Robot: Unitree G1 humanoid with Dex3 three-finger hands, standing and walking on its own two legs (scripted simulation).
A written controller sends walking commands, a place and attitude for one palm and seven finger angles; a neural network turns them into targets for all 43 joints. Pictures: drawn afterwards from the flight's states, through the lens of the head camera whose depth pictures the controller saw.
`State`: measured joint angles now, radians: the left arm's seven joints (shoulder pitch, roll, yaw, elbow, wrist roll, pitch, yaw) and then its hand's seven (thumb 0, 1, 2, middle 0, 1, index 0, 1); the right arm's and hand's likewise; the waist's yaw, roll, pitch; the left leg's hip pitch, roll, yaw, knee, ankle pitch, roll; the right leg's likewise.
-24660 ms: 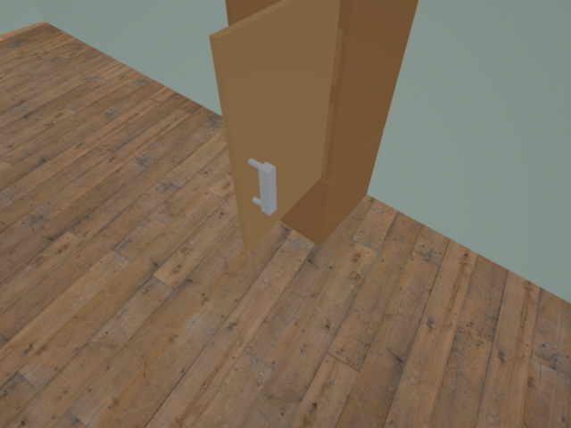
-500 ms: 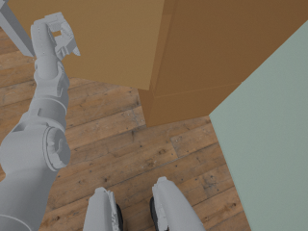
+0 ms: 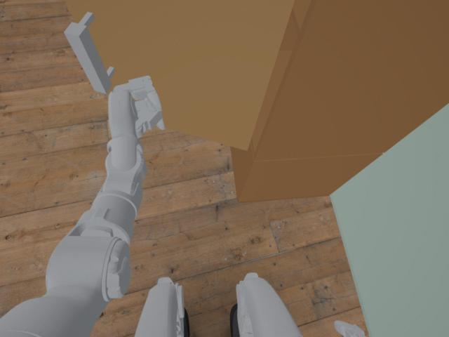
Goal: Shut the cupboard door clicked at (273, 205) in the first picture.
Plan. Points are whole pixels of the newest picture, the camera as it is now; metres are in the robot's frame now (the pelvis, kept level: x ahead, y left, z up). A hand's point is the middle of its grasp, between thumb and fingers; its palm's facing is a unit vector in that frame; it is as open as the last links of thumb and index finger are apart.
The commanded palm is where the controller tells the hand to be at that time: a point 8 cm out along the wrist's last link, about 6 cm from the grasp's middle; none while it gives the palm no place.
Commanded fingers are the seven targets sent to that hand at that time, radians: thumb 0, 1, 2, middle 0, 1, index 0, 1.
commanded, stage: draw the hand back to the body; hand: left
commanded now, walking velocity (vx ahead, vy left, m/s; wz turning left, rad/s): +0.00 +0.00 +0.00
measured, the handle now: (96, 54) +0.64 +0.20 +0.03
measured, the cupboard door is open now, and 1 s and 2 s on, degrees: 68 68 68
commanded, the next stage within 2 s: step back with the hand held close in 1.64 s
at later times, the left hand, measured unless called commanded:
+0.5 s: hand (89, 131) +0.40 +0.15 +0.14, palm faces +0.08 -1.00 -0.02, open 3.1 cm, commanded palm +0.35 +0.20 +0.14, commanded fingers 0.00 0.90 0.90 -1.22 -1.41 -1.22 -1.41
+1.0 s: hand out of the picture +0.28 +0.23 +0.23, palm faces +0.28 -0.91 -0.30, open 4.2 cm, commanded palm +0.23 +0.28 +0.25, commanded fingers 0.00 0.90 0.90 -0.53 -0.66 -0.53 -0.66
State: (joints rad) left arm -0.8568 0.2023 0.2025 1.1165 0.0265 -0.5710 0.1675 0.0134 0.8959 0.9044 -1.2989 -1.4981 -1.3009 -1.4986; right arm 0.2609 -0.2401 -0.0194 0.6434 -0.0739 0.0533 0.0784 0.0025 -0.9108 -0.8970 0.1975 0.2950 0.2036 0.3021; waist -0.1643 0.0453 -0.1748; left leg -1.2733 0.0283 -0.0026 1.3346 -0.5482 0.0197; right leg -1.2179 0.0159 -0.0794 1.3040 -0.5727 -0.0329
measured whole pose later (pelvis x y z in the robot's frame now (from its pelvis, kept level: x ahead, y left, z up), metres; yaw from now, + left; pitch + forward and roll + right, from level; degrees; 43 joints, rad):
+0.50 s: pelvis +0.01 +0.00 +0.07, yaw +1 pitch +15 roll -2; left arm -0.32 0.20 0.12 0.57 -0.14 -0.41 0.01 0.01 0.90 0.90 -1.30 -1.50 -1.30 -1.50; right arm 0.32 -0.24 0.00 0.60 0.02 0.04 0.00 0.01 -0.91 -0.90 0.20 0.30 0.21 0.30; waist -0.07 0.02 -0.14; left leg -0.80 0.02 0.01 0.99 -0.45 0.02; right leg -0.75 0.02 -0.06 0.95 -0.46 -0.03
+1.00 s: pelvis +0.04 +0.01 +0.13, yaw +1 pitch -1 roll +0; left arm 0.25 0.30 0.12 -0.13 -0.07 -0.03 0.09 0.01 0.89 0.90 -0.79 -0.94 -0.79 -0.94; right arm 0.18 -0.20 0.07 0.54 0.04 0.01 -0.08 0.01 -0.91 -0.90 0.20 0.30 0.21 0.30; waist 0.04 0.07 -0.03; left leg -0.22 -0.02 0.03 0.52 -0.29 0.04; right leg -0.17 -0.01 -0.04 0.49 -0.31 0.00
